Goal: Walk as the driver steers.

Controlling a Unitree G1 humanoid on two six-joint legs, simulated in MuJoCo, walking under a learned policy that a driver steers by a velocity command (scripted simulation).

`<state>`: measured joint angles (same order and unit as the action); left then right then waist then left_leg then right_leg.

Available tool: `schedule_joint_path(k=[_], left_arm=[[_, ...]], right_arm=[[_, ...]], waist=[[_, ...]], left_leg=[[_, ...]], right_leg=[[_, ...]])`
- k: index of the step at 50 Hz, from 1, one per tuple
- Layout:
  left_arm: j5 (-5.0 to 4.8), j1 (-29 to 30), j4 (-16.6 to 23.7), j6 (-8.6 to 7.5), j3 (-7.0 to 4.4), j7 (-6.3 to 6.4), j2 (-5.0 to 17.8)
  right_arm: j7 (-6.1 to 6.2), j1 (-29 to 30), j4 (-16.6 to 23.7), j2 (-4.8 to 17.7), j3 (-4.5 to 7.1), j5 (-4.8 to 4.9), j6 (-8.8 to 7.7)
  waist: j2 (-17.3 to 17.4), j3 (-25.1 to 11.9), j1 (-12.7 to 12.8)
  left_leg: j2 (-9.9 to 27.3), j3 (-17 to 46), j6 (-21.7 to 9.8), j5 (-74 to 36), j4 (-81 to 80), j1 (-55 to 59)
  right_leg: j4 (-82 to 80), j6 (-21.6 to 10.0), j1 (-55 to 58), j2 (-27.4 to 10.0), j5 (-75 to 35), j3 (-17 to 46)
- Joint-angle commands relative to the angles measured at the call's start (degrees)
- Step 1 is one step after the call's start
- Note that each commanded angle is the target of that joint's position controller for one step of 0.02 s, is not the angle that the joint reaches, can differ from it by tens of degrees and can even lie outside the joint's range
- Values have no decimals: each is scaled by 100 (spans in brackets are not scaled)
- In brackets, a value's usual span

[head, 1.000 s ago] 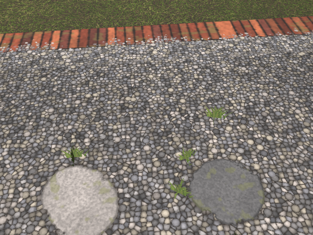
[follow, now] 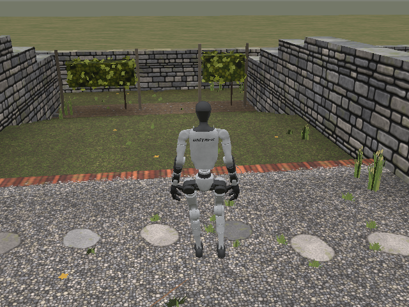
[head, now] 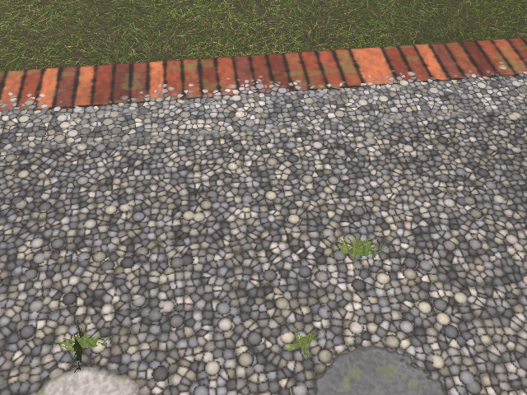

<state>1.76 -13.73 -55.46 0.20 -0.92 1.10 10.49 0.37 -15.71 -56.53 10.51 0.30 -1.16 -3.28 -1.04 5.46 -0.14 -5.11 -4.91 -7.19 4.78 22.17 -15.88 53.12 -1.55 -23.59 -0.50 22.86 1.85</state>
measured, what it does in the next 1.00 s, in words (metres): steps on the spot: right foot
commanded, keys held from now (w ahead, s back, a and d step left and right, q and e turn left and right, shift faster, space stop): no key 0.94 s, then w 0.06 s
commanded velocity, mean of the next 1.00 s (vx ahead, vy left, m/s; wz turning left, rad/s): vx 0.02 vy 0.00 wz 0.00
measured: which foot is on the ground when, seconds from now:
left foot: down 0.00-1.00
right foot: up 0.00-0.14, down 0.16-1.00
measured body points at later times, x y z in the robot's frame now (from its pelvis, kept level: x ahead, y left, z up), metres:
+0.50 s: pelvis +0.04 -0.03 +0.01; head +0.04 -0.03 +0.46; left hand +0.03 +0.18 -0.16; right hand +0.03 -0.24 -0.15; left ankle +0.08 +0.05 -0.74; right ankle +0.03 -0.13 -0.74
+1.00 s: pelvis +0.06 -0.03 +0.01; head +0.06 -0.03 +0.46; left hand +0.02 +0.17 -0.16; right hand +0.04 -0.24 -0.16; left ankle +0.08 +0.05 -0.74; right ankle +0.03 -0.13 -0.74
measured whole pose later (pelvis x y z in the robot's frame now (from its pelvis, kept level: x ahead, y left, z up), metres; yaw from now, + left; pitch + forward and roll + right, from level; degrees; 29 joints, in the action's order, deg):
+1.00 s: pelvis +0.06 -0.03 +0.01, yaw +1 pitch -2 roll +0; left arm 0.7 -20.2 -66.7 -1.0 1.2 2.7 6.1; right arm 2.3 -18.6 -66.8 6.3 -0.8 -0.4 -0.7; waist -0.3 1.0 -0.4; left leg -3.0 -2.2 -3.7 11.1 24.0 -11.4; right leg 23.6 -2.6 -6.4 2.1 15.7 -1.6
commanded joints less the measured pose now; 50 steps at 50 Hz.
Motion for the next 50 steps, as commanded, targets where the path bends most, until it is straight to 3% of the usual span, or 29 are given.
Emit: schedule_joint_path(k=[1, 3, 5, 7, 8, 9, 10, 11, 13, 15, 19, 47, 48, 50], left_arm=[[6, -911, -213, 182, -31, 52, 256], [-8, -719, -231, 194, -25, 48, 281], [-27, -673, -310, 161, 12, 51, 188], [-24, -808, -452, 94, 56, 85, 69], [-7, -845, -472, 45, 73, 109, 105], [41, -980, -489, -26, 72, 135, 257], [-53, -682, -495, -67, 57, 137, 422], [-87, -539, -486, -132, 126, 111, 174], [-139, -403, -503, -213, 123, 103, 210], [-161, -526, -564, -229, 114, 125, 206], [-130, -824, -709, -191, 123, 113, 90], [-120, -1099, -1132, -140, 186, 176, -109], [-110, -1175, -1158, -139, 186, 172, -119], [-84, -1262, -1138, -110, 104, 154, 35]], right_arm=[[20, -145, 149, 676, 107, -26, 16], [34, -181, 105, 719, 128, 4, 111], [61, -164, 68, 671, 115, 26, 185], [98, -156, 28, 586, 81, 64, 236], [105, -290, -29, 518, 62, 62, 241], [94, -393, -36, 425, 46, 77, 229], [76, -569, -84, 237, 25, 176, 249], [63, -523, -191, 220, 9, 125, 255], [50, -645, -320, 192, -7, 64, 244], [58, -642, -400, 278, -1, 40, 217], [111, -557, -536, 173, -42, 75, 182], [212, -683, -1012, -59, -77, 78, 227], [209, -726, -1032, -69, -77, 75, 233], [193, -713, -989, 90, 1, 67, 270]], waist=[[700, -603, 148], [717, -449, 88], [561, -315, 88], [379, -192, 149], [235, -97, 139], [-10, -74, 70], [-649, 171, -207], [-596, 106, -213], [-430, -49, -305], [-178, -107, -242], [97, -126, -85], [86, -13, -33], [96, -119, -23], [74, 12, 9]], left_leg=[[1480, 1286, -539, 398, -1131, -571], [1533, 1526, -505, 1552, -1283, -721], [1581, 1656, -457, 1986, -1249, -839], [1494, 1671, -251, 2322, -1074, -993], [1425, 1692, -46, 2447, -1013, -1041], [1256, 1578, 157, 2182, -711, -1034], [723, 973, 301, 1558, -501, -639], [644, 827, 346, 885, -180, 243], [757, 887, 342, 475, -116, 856], [864, 995, 299, 448, -212, 718], [912, 1041, 306, 520, -358, 410], [977, 1071, 304, 139, -327, 540], [924, 1058, 293, 577, -351, 573], [722, 996, 166, 1995, -163, 295]], right_leg=[[-702, -2, 1084, 33, -147, -218], [-994, -6, 1111, 63, -244, -263], [-1441, -30, 1289, 76, -351, -297], [-2373, -116, 1707, 91, -606, -303], [-2934, -165, 1835, -76, -750, -48], [-3356, -252, 1888, -563, -727, 532], [-3680, -409, 1001, -799, -164, 950], [-4006, -379, 395, -881, 115, 1037], [-4048, -235, 231, -682, -95, 796], [-3813, -207, 592, -520, -619, 558], [-3554, -258, 1045, -450, -1036, 406], [-3483, -243, 1261, -434, -1372, 298], [-3521, -262, 1296, -383, -957, 279], [-3387, -402, 1136, -210, 422, 255]])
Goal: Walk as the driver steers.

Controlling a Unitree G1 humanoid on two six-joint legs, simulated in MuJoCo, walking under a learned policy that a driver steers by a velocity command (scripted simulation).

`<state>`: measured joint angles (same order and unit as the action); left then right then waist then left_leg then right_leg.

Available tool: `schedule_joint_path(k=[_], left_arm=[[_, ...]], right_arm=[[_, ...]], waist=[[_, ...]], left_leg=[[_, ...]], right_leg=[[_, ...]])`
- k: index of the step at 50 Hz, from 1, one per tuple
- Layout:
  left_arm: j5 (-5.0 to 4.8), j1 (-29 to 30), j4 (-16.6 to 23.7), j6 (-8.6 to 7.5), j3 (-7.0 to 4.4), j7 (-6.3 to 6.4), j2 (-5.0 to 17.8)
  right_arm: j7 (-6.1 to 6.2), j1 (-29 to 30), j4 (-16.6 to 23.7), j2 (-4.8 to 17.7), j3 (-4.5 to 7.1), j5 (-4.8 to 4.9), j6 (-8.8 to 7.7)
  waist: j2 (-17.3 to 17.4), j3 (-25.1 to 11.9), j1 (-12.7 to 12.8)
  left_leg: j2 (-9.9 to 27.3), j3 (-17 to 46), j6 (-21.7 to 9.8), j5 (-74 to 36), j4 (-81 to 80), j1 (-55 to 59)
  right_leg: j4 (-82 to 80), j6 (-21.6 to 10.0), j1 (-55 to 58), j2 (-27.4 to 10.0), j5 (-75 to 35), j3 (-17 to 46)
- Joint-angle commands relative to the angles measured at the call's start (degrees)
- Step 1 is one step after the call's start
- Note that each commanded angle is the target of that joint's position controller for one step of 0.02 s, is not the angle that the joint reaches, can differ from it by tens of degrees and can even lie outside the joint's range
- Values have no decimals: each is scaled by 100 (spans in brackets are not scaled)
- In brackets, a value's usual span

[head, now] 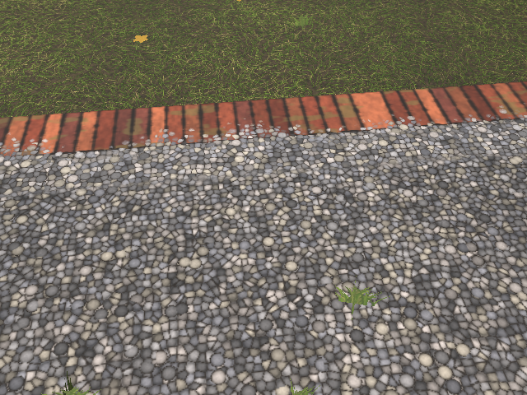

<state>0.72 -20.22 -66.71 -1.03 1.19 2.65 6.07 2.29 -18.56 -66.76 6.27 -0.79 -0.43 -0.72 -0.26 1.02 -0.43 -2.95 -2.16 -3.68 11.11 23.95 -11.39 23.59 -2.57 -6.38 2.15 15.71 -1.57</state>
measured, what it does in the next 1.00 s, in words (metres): walks ahead: left foot, then right foot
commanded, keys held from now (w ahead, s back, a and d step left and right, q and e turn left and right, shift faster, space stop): w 0.72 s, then no key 0.28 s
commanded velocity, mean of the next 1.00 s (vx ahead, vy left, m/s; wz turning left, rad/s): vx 0.35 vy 0.00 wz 0.00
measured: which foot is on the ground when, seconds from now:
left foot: down 0.00-0.08, up 0.10-0.30, down 0.32-0.78, up 0.80-1.00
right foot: down 0.00-0.32, up 0.34-0.78, down 0.80-1.00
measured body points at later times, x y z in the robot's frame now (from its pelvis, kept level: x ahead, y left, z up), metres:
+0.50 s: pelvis +0.16 +0.06 +0.00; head +0.17 +0.07 +0.45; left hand +0.20 +0.30 -0.15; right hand +0.12 -0.17 -0.14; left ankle +0.11 +0.13 -0.74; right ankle +0.14 -0.06 -0.66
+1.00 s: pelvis +0.40 +0.03 +0.00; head +0.45 +0.02 +0.45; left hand +0.42 +0.27 -0.15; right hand +0.44 -0.20 -0.16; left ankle +0.37 +0.16 -0.66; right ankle +0.46 -0.02 -0.74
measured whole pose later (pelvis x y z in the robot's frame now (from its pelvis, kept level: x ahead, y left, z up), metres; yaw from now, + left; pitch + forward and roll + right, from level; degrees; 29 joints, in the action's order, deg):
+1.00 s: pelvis +0.40 +0.03 +0.00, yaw +1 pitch +0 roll +0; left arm 1.0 -14.8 -60.0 -5.2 -2.2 0.5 10.0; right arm 0.9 -14.4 -58.2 10.2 2.6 -1.7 -2.8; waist 1.2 5.8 0.1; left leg 0.8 0.8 -2.4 20.8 62.6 -26.3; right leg 21.7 -6.8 -14.5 3.7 7.1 -7.1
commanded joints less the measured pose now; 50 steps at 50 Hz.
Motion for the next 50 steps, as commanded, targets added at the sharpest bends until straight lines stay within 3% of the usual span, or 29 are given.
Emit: schedule_joint_path(k=[1, 3, 5, 7, 9, 12, 14, 15, 16, 17, 18, 19, 21, 22, 24, 27, 31, 34, 36, 38, 39, 40, 41, 42, 43, 44, 46, 47, 50], left_arm=[[36, -618, 43, 32, -143, -21, 543], [32, -824, 100, 19, -185, -47, 587], [29, -1273, 9, -38, -298, -42, 809], [64, -1246, 47, -96, -404, -53, 966], [93, -1165, 84, -179, -435, -78, 977], [61, -919, 185, -274, -451, -89, 975], [12, -650, 262, -295, -464, -109, 1031], [23, -599, 299, -333, -453, -127, 1015], [38, -466, 388, -398, -399, -170, 863], [-5, -501, 676, -437, -283, -229, 394], [156, -223, 782, -415, -402, -284, 817], [174, 103, 898, -406, -404, -338, 756], [114, 193, 894, -439, -390, -405, 590], [142, 91, 863, -386, -410, -422, 605], [146, 113, 895, -282, -438, -444, 632], [126, 830, 1166, -198, -438, -459, 606], [49, 1995, 1615, -197, -351, -484, 497], [16, 2337, 1776, -198, -351, -468, 593], [21, 2170, 1781, -229, -404, -417, 723], [47, 1037, 1404, -327, -502, -320, 868], [100, 172, 1102, -407, -563, -270, 954], [255, -623, 914, -465, -664, -219, 1323], [312, -762, 940, -446, -761, -246, 1821], [-19, -565, 986, -361, -776, -287, 1699], [-74, 180, 1075, -370, -655, -282, 1373], [-43, 472, 1082, -402, -546, -286, 976], [-39, 452, 939, -429, -405, -211, 570], [-14, 366, 872, -457, -355, -198, 514], [65, 385, 831, -531, -317, -200, 779]], right_arm=[[-21, -415, 88, 571, 149, -26, 32], [-79, -236, 266, 472, 154, -47, 4], [-153, 180, 523, 231, 118, -109, -105], [-222, 510, 756, 470, 192, -181, -211], [-284, 604, 933, 565, 254, -149, -296], [-350, 619, 1059, 496, 302, -52, -368], [-367, -39, 872, 404, 340, -11, -374], [-332, -661, 654, 517, 421, -5, -381], [-257, -1479, 458, 851, 546, -63, -421], [-193, -2276, 365, 1529, 695, -105, -419], [-178, -2102, 295, 1305, 630, -90, -320], [-186, -1337, 535, 1170, 569, -108, -311], [-224, -634, 766, 980, 487, -79, -403], [-210, -576, 754, 785, 412, -53, -447], [-177, -872, 614, 731, 356, -49, -527], [-154, -1233, 481, 758, 304, -49, -564], [-151, -1337, 467, 732, 243, -47, -586], [-120, -1446, 400, 843, 262, -45, -608], [-106, -1340, 388, 924, 282, -64, -619], [-68, -1240, 360, 1012, 312, -90, -590], [-61, -1163, 361, 1052, 321, -31, -567], [-70, -1259, 463, 878, 274, 52, -565], [-82, -2255, 443, 202, 164, 329, -493], [-45, -1948, 394, 792, 340, 160, -435], [-52, -1251, 620, 755, 346, 53, -434], [-63, -878, 699, 708, 351, -54, -442], [-133, -858, 681, 599, 383, -184, -295], [-161, -934, 644, 453, 369, -178, -215], [-151, -911, 627, 272, 314, -138, -31]], waist=[[-67, 647, 56], [-229, 1087, 182], [-795, 1114, 404], [-642, 1154, 435], [-487, 1132, 315], [-469, 1007, 140], [-394, 834, -239], [-214, 611, -490], [432, 247, -870], [1926, -222, -980], [1349, 103, -769], [596, 594, -428], [84, 682, -75], [102, 602, 51], [293, 513, 116], [341, 593, 53], [481, 764, -119], [550, 779, -150], [520, 631, 15], [515, 65, 448], [446, -328, 806], [161, -947, 975], [-1142, -1925, 539], [-217, -2071, 549], [-203, -1119, 330], [-4, -537, 230], [-65, -205, -40], [-79, -220, -134], [-193, -319, -378]], left_leg=[[446, 733, -274, 2155, -233, -454], [378, 746, -340, 2634, 137, -1211], [95, 101, -203, 1588, 1251, -1945], [365, -37, -151, 1228, 2049, -2396], [554, 90, -133, 1339, 2203, -2537], [413, -171, -84, 1027, 1482, -1669], [85, -515, -84, 498, 692, -103], [-68, -485, -104, 491, 460, 952], [614, 462, -252, 1006, -47, 1970], [2245, 3209, -836, 2539, -1264, 2647], [2518, 4129, -1138, 2893, -1634, 2042], [2416, 3508, -1065, 2774, -1532, 1497], [1938, 2361, -810, 1352, -1656, 807], [1688, 1894, -663, 733, -1699, 734], [1566, 1404, -672, -533, -1621, 876], [1452, 911, -693, -1745, -1581, 1042], [1252, 481, -644, -2413, -1646, 805], [1384, 404, -633, -2918, -1601, 1037], [1471, 293, -592, -4063, -1171, 1378], [1361, 148, -428, -5557, 258, 1619], [1175, 33, -302, -5180, 1376, 1289], [906, -56, -206, -3178, 2904, 202], [-144, -257, 38, 2261, 5438, -1573], [-64, 524, 3, 1920, 5894, -1662], [213, 577, 15, 1464, 5647, -1921], [379, 516, 22, 1215, 5272, -1906], [537, 486, 78, 1034, 4621, -1386], [510, 462, 101, 972, 4343, -1101], [435, 289, 191, 792, 3384, -665]], right_leg=[[-428, -417, -774, -487, 1915, 731], [-632, -667, -823, -763, 2760, 1256], [-1373, -1046, -155, -1536, 3056, 2343], [-1717, -1334, 27, -2072, 2640, 2818], [-1635, -1305, 142, -2072, 2054, 2607], [-1402, -1026, -161, -1642, 1029, 1751], [-870, -836, -1007, -1290, 557, 1141], [-243, -704, -1499, -1054, -45, 851], [1155, -486, -2101, -642, -411, 283], [3230, -165, -3191, 58, 918, -486], [4290, -276, -3605, -72, 1395, 52], [4618, -367, -3825, -444, 828, 224], [4249, -334, -3366, -704, -32, 293], [4051, -266, -3161, -746, -201, 240], [3899, -170, -3161, -682, -339, 62], [3419, -59, -3549, -634, -667, -160], [1887, -38, -3113, -432, -1298, -458], [1203, -212, -2647, -299, -1425, -575], [984, -425, -2237, -146, -1218, -604], [777, -615, -1172, 206, -1048, -647], [273, -704, -141, 147, -1670, -582], [482, -898, 1282, -859, -2461, 330], [453, -2079, 2849, -2924, -4614, 2991], [26, -2165, 2276, -2704, -4619, 3279], [-197, -1932, 1391, -2472, -4460, 2373], [-423, -1662, 677, -2174, -4531, 1815], [-735, -1273, -218, -1708, -4606, 1022], [-766, -1185, -428, -1627, -4875, 808], [-764, -1115, -834, -1428, -5333, 296]])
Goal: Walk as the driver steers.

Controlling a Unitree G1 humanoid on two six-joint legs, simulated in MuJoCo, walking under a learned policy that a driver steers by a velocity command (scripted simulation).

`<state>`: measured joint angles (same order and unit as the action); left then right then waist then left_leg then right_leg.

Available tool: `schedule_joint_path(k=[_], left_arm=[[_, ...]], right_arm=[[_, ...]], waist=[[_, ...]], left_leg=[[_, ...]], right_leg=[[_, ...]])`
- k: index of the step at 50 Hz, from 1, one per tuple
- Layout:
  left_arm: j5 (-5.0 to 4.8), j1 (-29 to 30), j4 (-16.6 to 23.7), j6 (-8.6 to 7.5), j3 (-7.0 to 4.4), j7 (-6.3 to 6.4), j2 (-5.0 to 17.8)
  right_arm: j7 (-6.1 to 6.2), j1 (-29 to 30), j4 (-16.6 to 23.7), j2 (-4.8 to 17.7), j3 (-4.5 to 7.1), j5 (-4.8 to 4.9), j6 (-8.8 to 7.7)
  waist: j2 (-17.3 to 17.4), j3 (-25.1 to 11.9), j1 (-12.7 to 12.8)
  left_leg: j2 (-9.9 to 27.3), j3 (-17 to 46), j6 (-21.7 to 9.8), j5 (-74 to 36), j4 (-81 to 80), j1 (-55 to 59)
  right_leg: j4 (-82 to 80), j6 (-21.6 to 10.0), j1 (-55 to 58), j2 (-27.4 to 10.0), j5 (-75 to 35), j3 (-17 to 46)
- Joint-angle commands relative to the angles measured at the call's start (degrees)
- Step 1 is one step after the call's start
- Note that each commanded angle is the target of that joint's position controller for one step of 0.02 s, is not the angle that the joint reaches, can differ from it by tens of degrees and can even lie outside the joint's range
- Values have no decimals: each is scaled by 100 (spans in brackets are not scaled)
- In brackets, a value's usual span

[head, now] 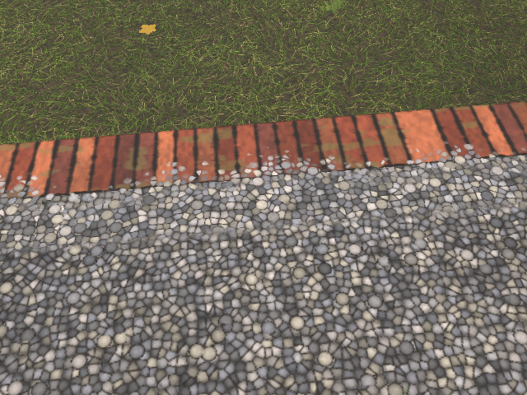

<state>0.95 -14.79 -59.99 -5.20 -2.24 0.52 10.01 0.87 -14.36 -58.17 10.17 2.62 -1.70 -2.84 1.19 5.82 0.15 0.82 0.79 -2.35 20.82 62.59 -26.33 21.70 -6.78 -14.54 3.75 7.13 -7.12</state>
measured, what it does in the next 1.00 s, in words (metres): walks ahead: left foot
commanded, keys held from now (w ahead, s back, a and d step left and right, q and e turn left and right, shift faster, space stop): no key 0.64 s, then w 0.36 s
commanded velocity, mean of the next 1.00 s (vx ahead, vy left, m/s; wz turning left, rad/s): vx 0.13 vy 0.00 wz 0.00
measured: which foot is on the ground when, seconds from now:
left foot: up 0.00-0.20, down 0.22-0.80, up 0.82-1.00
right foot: down 0.00-1.00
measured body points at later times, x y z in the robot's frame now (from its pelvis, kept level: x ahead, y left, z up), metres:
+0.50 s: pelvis +0.07 +0.03 +0.00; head +0.07 +0.03 +0.45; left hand +0.06 +0.24 -0.16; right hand +0.07 -0.18 -0.16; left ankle +0.08 +0.13 -0.74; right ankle +0.05 -0.05 -0.74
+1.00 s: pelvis +0.15 +0.06 +0.00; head +0.16 +0.08 +0.45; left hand +0.03 +0.28 -0.16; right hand +0.21 -0.18 -0.14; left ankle +0.18 +0.15 -0.73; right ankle +0.05 -0.05 -0.74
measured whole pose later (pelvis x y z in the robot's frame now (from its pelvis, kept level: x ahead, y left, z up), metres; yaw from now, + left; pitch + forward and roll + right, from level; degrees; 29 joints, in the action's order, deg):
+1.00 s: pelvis +0.15 +0.06 +0.00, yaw +0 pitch +0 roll +0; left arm 1.1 -28.9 -66.3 -3.2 -2.7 1.1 10.2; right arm -1.2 -14.5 -58.3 9.1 2.2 -0.9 -4.0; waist -2.7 1.1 2.4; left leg 0.7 -4.8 -5.2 19.3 36.2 -19.0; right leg 22.3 -1.5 -1.0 0.3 20.9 -2.9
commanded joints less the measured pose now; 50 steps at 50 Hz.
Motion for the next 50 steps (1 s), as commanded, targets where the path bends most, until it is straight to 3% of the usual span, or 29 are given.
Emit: schedule_joint_path(k=[1, 5, 9, 10, 11, 12, 13, 14, 15, 17, 22, 32, 34, 36, 37, 39, 41, 42, 43, 45, 47, 49, 50], left_arm=[[62, -155, 151, -110, 45, 9, 430], [47, -504, 36, 4, 100, 18, 485], [30, -553, -6, 169, 145, 77, 415], [4, -513, -5, 197, 158, 97, 389], [14, -641, -33, 207, 168, 110, 335], [11, -768, -13, 206, 164, 114, 274], [-87, -1331, -132, 252, 212, 91, -82], [-46, -1209, -232, 300, 197, 114, 52], [-37, -1063, -222, 321, 157, 127, 164], [-36, -891, -213, 336, 132, 126, 237], [-45, -798, -317, 334, 175, 158, 88], [-54, -792, -497, 382, 206, 204, 46], [-35, -891, -545, 394, 183, 194, 91], [-14, -938, -497, 429, 101, 158, 238], [-16, -973, -450, 433, 85, 136, 242], [-34, -1221, -426, 386, 60, 112, 257], [-14, -1715, -542, 324, -56, 114, 531], [7, -1781, -563, 304, -112, 108, 649], [34, -1798, -552, 275, -131, 95, 659], [76, -1711, -522, 198, -135, 74, 620], [46, -1500, -454, 136, -136, 72, 612], [-9, -1193, -387, 108, -143, 63, 658], [-41, -1015, -341, 97, -144, 51, 671]], right_arm=[[15, -1177, -199, -96, -44, -2, 217], [84, -573, -134, 72, -85, 60, 320], [110, -272, -168, 76, -142, 52, 311], [120, -338, -222, 25, -171, 41, 277], [139, -428, -265, 59, -187, 21, 221], [164, -620, -310, 234, -177, -16, 144], [167, -345, -356, 394, -159, 97, 136], [124, -265, -354, 120, -213, 133, 125], [105, -228, -358, 47, -235, 141, 102], [142, -322, -422, 119, -226, 154, 102], [163, -474, -539, 127, -228, 143, 108], [179, -665, -720, 48, -261, 128, 135], [169, -771, -768, 81, -237, 109, 156], [130, -807, -715, 215, -151, 82, 200], [102, -780, -648, 202, -137, 78, 203], [48, -608, -474, 73, -151, 76, 146], [-28, -204, -214, -118, -178, 6, 35], [-65, 26, -64, -50, -161, -48, -18], [-98, 179, 56, 79, -117, -44, -66], [-157, 284, 215, 192, -52, 12, -144], [-207, 280, 302, 172, -13, 80, -192], [-242, -74, 244, 63, 11, 106, -199], [-239, -527, 89, 27, 39, 124, -192]], waist=[[-434, -774, -444], [-738, -839, -205], [-553, -462, -125], [-427, -354, -190], [-222, -298, -171], [74, -310, -62], [755, -216, 349], [598, -123, 206], [431, -47, 164], [301, -147, 105], [-35, -207, 58], [-113, -164, 20], [-111, -212, 22], [-168, 100, 37], [-195, 408, 57], [-337, 733, 181], [-856, 643, 390], [-884, 692, 426], [-748, 674, 433], [-599, 647, 333], [-535, 531, 192], [-532, 371, -114], [-482, 255, -346]], left_leg=[[61, -68, 62, -282, -940, 882], [50, -229, 75, -673, -1961, 1129], [87, -258, 52, -615, -2952, 1512], [106, -236, 33, -906, -3553, 1798], [350, 64, 27, -1336, -4016, 2101], [835, 537, -23, -2071, -4169, 2333], [1008, 798, -280, -2064, -4191, 1830], [901, 738, -239, -1625, -4341, 1315], [710, 559, -129, -1537, -4348, 1167], [536, 400, -51, -1600, -4349, 1318], [556, 389, -93, -1843, -4342, 1606], [527, 340, -95, -1914, -4383, 1699], [354, 260, -161, -841, -4349, 1677], [182, 250, -355, 963, -4137, 1244], [191, 335, -429, 1495, -4093, 914], [125, 348, -474, 1564, -3717, 288], [-153, -300, -361, 582, -2688, -417], [-74, -508, -333, 270, -2366, -672], [45, -429, -342, 309, -2080, -777], [201, -289, -341, 472, -1825, -944], [203, -358, -299, 222, -2208, -563], [-35, -673, -269, -400, -2888, 584], [-259, -854, -263, -625, -3252, 1546]], right_leg=[[-561, -622, -66, -1502, -4413, 723], [-603, -474, 3, -1449, -2964, 757], [-649, -445, -280, -1529, -478, 1167], [-542, -314, -398, -1454, -103, 1193], [-458, -109, -515, -1342, 168, 1228], [-199, 70, -596, -1112, 366, 1107], [-344, 209, -316, -660, 738, 796], [-361, 273, 252, -664, 607, 784], [-347, 272, 467, -734, 317, 861], [-323, 247, 595, -838, 24, 915], [-400, 299, 609, -885, -32, 909], [-389, 322, 681, -936, -148, 913], [-351, 258, 643, -794, 831, 851], [-208, 49, 254, -692, 2539, 931], [-257, -50, 30, -764, 3114, 1105], [-442, -262, 118, -1054, 3533, 1653], [-1123, -654, 898, -1795, 3720, 2713], [-1360, -857, 1046, -2175, 3598, 3094], [-1460, -966, 1030, -2338, 3402, 3254], [-1443, -943, 1188, -2361, 2651, 3062], [-1363, -725, 1121, -2109, 1923, 2476], [-1030, -500, 531, -1751, 1244, 1770], [-680, -370, -24, -1510, 930, 1399]])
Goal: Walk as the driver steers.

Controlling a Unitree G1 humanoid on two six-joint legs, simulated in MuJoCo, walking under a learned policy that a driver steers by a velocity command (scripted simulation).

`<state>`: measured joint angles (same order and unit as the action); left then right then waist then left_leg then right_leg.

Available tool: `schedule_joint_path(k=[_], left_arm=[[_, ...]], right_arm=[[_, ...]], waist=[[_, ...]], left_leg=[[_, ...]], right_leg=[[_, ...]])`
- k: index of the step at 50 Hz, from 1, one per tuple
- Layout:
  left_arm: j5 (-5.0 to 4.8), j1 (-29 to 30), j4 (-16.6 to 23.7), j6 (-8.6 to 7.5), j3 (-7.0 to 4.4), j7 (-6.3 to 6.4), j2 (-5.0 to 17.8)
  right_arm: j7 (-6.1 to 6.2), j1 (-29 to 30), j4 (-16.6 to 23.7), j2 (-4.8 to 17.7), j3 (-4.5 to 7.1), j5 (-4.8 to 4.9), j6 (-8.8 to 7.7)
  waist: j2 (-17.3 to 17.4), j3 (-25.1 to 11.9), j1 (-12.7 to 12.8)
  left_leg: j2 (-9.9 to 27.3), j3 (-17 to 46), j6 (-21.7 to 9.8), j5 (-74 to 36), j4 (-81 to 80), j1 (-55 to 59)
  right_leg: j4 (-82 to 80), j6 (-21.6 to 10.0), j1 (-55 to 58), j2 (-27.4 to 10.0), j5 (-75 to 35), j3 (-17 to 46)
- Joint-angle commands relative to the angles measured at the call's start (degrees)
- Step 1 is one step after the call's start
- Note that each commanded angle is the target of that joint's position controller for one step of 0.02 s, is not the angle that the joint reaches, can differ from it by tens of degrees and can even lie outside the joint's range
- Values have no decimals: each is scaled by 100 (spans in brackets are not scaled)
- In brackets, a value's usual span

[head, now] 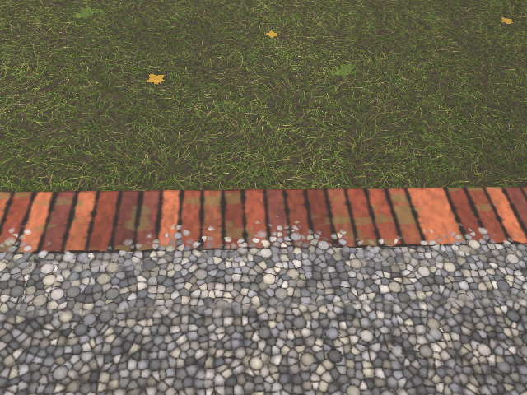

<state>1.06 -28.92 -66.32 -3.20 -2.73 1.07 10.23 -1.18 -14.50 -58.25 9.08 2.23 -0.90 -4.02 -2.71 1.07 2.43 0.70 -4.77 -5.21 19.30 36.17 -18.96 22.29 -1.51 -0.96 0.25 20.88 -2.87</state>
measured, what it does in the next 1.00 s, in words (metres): walks ahead: left foot, then right foot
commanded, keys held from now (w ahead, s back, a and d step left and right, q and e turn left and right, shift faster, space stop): w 1.00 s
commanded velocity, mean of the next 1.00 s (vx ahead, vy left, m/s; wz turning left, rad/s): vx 0.47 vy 0.00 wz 0.00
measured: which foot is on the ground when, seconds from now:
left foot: up 0.00-0.02, down 0.04-0.52, up 0.54-1.00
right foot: down 0.00-0.04, up 0.06-0.50, down 0.52-1.00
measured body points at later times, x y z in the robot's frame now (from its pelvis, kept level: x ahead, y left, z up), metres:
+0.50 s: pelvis +0.25 +0.01 -0.01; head +0.29 +0.01 +0.43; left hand +0.45 +0.22 -0.13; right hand +0.13 -0.20 -0.16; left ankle +0.06 +0.10 -0.73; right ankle +0.39 -0.06 -0.73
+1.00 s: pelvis +0.52 +0.01 +0.00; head +0.56 +0.01 +0.45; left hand +0.43 +0.23 -0.14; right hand +0.71 -0.20 -0.12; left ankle +0.69 +0.12 -0.70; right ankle +0.40 -0.06 -0.74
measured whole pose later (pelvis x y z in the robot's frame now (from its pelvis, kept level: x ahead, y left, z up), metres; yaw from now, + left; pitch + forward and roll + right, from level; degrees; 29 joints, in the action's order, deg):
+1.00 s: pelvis +0.52 +0.01 +0.00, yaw +0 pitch +1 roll -1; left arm 1.2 -27.6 -61.5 -5.6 -1.7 0.4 8.6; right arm -1.9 -1.2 -50.6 10.0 1.9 -1.4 -2.1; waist 1.9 3.2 4.2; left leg 4.1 -4.2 -3.2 2.2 36.1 -33.9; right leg 10.3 -4.1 5.9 4.7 17.1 -5.3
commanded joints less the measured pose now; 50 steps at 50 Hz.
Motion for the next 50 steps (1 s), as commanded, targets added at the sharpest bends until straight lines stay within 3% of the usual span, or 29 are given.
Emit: schedule_joint_path(k=[1, 2, 3, 4, 5, 6, 8, 10, 13, 17, 20, 23, 24, 25, 26, 27, 28, 29, 30, 32, 33, 37, 42, 47, 50], left_arm=[[-44, 469, 329, -142, -78, -19, 624], [-36, 636, 438, -191, -11, -52, 449], [-68, 527, 707, -209, 82, -94, 50], [96, 849, 799, -166, -29, -133, 425], [102, 1117, 910, -165, -25, -191, 347], [53, 1127, 900, -192, -10, -230, 257], [81, 913, 819, -126, -35, -260, 194], [96, 1004, 870, -32, -64, -280, 220], [82, 1750, 1154, 38, -63, -305, 202], [17, 2855, 1590, 34, 16, -334, 113], [-4, 3170, 1754, 26, 6, -319, 222], [8, 2758, 1699, -35, -88, -243, 415], [11, 2178, 1523, -70, -154, -201, 520], [35, 1248, 1203, -114, -234, -155, 624], [172, 349, 984, -155, -352, -100, 971], [282, -89, 974, -148, -490, -106, 1540], [57, 395, 1015, -61, -463, -161, 1399], [-22, 1099, 1126, -70, -369, -171, 1104], [-22, 1405, 1163, -129, -266, -194, 731], [-18, 1412, 1005, -218, -137, -147, 355], [-11, 1269, 929, -259, -107, -125, 311], [-40, 749, 776, -340, -120, -102, 588], [-52, 231, 726, -312, -65, -104, 563], [-10, -308, 566, -281, -19, -60, 540], [49, -299, 535, -253, -36, -8, 647]], right_arm=[[5, -1160, -130, 277, 167, 40, -71], [89, -2009, -325, 677, 308, -50, -97], [145, -2743, -426, 1323, 445, -99, -78], [173, -2317, -420, 1026, 355, -70, 25], [159, -1549, -177, 905, 296, -66, 30], [126, -1116, -46, 782, 249, -47, -10], [138, -891, -7, 533, 136, -8, -105], [170, -1189, -142, 509, 90, -6, -187], [187, -1507, -254, 555, 48, -6, -227], [176, -1594, -267, 555, 6, -6, -248], [200, -1695, -334, 659, 31, -1, -265], [232, -1521, -346, 801, 72, -33, -262], [243, -1464, -353, 877, 98, -57, -234], [240, -1375, -336, 915, 111, -46, -192], [212, -1408, -236, 782, 70, -3, -174], [124, -2070, -101, 109, -44, 221, -154], [114, -1742, -90, 603, 94, 125, -152], [113, -1136, 129, 699, 132, 79, -155], [101, -797, 203, 659, 120, 39, -189], [66, -874, 164, 442, 116, -107, -75], [35, -967, 130, 338, 109, -135, 1], [-41, -275, 408, 365, 112, -154, 166], [-75, 957, 840, 410, 67, -73, 177], [-64, 1683, 1095, 386, 20, -36, 132], [-47, 1820, 1219, 457, 46, -50, 76]], waist=[[83, 485, -844], [819, 122, -1246], [2187, -283, -1301], [1381, 143, -1016], [763, 580, -691], [460, 648, -493], [398, 553, -189], [533, 510, -142], [582, 606, -211], [737, 739, -384], [781, 753, -414], [783, 446, -131], [792, 118, 114], [664, -356, 495], [376, -916, 774], [-895, -1727, 475], [-405, -1690, 378], [-160, -724, 121], [228, -268, 31], [184, 32, -338], [139, 28, -412], [74, 285, -416], [35, 506, -121], [-103, 561, 134], [-142, 581, 68]], left_leg=[[-376, -234, -11, -460, -799, 1915], [425, 869, -197, 226, -1417, 2869], [2025, 3598, -834, 1493, -2587, 3455], [2172, 4171, -1041, 1938, -2826, 2781], [2038, 3531, -939, 1749, -2753, 2235], [1789, 2934, -788, 1012, -2836, 1843], [1355, 2002, -529, -205, -2923, 1539], [1258, 1567, -552, -1410, -2868, 1632], [1157, 1110, -593, -2473, -2867, 1773], [950, 664, -558, -3048, -2924, 1591], [1094, 584, -546, -3474, -2874, 1870], [1194, 404, -424, -5314, -2057, 2375], [1154, 332, -358, -5905, -1312, 2468], [979, 186, -260, -5798, -196, 2231], [750, 80, -187, -4215, 1335, 1155], [-279, -74, 55, -174, 3780, -862], [-374, 760, -51, 693, 4441, -1459], [7, 781, -103, 176, 4340, -1803], [218, 766, -114, -220, 3972, -1660], [469, 760, -44, -408, 3345, -1075], [488, 728, 7, -415, 3176, -900], [626, 491, 215, -879, 2509, -1474], [600, 227, 389, -1798, 1054, -1935], [339, -13, 267, -1933, 120, -1927], [193, -52, 57, -1444, -219, -1752]], right_leg=[[-61, -747, -1943, -899, -1060, 638], [1453, -497, -2612, -443, -1252, 38], [3517, -244, -3720, 264, 561, -490], [4492, -384, -4123, 22, 880, 171], [4697, -479, -4298, -301, 293, 354], [4512, -480, -4077, -446, -213, 415], [4107, -369, -3613, -571, -621, 356], [3953, -266, -3630, -523, -772, 196], [3424, -137, -4022, -505, -1141, -1], [1918, -110, -3586, -323, -1801, -280], [1304, -296, -3205, -214, -1916, -376], [1046, -609, -2510, 60, -1474, -449], [952, -715, -1926, 228, -1281, -477], [586, -824, -880, 346, -1433, -530], [496, -1039, 517, -482, -860, 360], [-43, -1838, 2065, -2307, 97, 3366], [-858, -1865, 1686, -2306, 580, 4396], [-944, -1640, 839, -2143, 703, 3397], [-1137, -1470, 77, -1912, 61, 2745], [-1319, -1134, -802, -1440, -945, 1800], [-1356, -1095, -937, -1353, -1285, 1547], [-1620, -1118, -905, -1185, -1796, 1017], [-1686, -999, -459, -1004, -2448, 636], [-1361, -975, 383, -1105, -3410, 438], [-982, -986, 830, -1306, -4211, 419]])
